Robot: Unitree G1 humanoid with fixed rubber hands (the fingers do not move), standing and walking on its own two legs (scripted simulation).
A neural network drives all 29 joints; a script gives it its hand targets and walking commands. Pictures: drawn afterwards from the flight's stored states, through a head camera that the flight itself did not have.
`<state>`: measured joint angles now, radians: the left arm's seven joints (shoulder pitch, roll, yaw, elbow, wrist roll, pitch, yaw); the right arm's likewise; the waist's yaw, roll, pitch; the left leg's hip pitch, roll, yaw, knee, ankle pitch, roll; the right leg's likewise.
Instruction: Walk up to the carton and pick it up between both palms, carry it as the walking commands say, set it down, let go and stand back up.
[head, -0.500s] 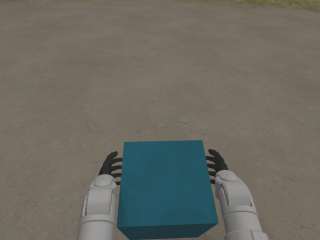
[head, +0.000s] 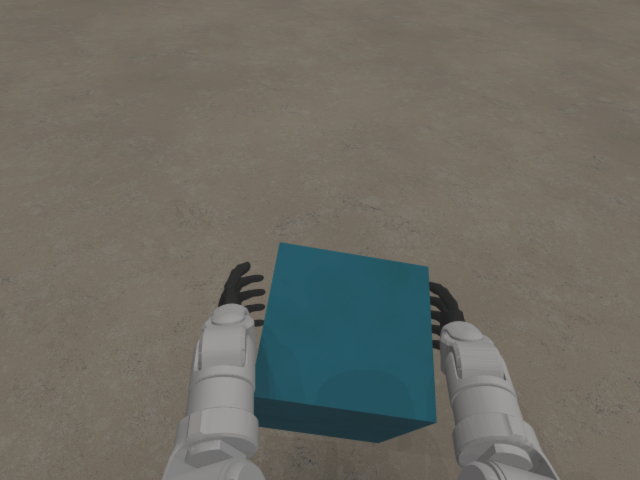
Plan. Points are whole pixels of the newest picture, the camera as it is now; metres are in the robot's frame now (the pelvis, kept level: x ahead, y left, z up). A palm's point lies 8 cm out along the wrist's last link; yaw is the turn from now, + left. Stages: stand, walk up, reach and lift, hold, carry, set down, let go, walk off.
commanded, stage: set down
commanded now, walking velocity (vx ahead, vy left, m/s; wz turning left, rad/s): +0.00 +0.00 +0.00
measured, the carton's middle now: (333, 352) +0.33 +0.01 -0.06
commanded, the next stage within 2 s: none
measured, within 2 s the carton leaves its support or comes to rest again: neither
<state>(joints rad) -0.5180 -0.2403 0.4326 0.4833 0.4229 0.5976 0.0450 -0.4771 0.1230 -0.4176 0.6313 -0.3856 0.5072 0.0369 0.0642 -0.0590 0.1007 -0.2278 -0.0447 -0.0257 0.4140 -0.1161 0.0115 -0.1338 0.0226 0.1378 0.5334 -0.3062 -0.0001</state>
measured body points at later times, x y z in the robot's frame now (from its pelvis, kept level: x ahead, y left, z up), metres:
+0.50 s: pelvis +0.04 -0.02 -0.02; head +0.17 +0.00 +0.41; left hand +0.36 +0.16 -0.09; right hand +0.40 -0.13 -0.09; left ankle +0.11 +0.11 -0.74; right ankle +0.02 -0.14 -0.74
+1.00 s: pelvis -0.01 -0.02 -0.10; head +0.18 +0.02 +0.31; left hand +0.38 +0.17 -0.17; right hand +0.42 -0.12 -0.17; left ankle +0.11 +0.11 -0.74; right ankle +0.02 -0.14 -0.74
